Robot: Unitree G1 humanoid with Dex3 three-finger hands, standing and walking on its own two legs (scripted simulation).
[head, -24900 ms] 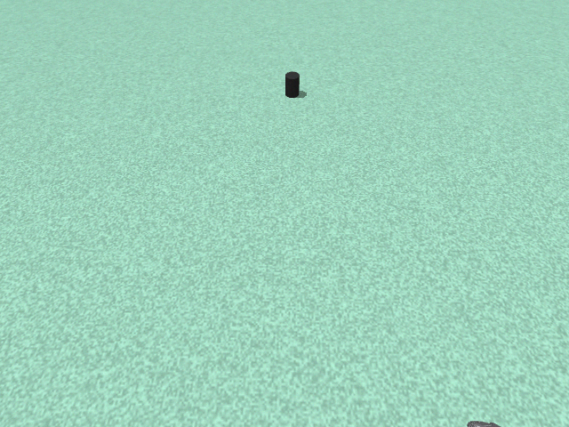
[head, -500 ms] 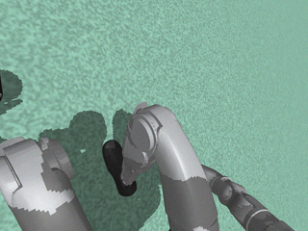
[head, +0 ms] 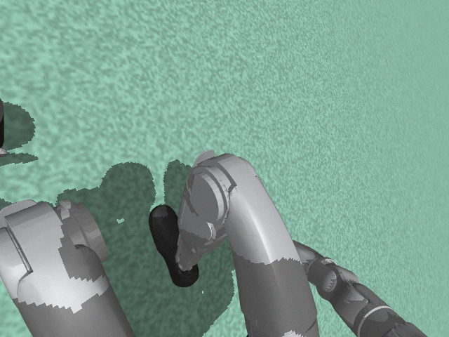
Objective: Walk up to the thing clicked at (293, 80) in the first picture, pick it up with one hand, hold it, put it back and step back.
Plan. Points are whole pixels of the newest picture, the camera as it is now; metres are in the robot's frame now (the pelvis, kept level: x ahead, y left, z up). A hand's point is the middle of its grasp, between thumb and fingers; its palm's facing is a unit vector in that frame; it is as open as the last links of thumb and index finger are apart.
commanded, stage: withdraw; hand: left
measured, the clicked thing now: out of the picture +0.46 +0.23 -0.25
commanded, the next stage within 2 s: rise in 0.28 s
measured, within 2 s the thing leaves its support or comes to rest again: neither
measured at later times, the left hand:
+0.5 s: hand out of the picture +0.52 +0.32 -0.09, palm faces +0.18 -0.97 -0.15, open 17.5 cm
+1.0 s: hand out of the picture +0.41 +0.37 +0.01, palm faces +0.24 -0.85 -0.47, open 17.2 cm
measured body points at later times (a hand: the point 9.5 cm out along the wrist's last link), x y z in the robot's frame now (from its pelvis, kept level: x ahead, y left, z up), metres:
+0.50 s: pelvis +0.00 +0.00 +0.01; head +0.24 +0.16 +0.36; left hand +0.50 +0.37 -0.08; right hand +0.12 -0.25 -0.05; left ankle +0.08 +0.12 -0.28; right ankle +0.15 -0.12 -0.28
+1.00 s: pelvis +0.02 -0.01 +0.10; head +0.22 +0.08 +0.49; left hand +0.39 +0.41 +0.04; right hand +0.14 -0.26 -0.02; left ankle +0.08 +0.12 -0.28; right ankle +0.15 -0.12 -0.28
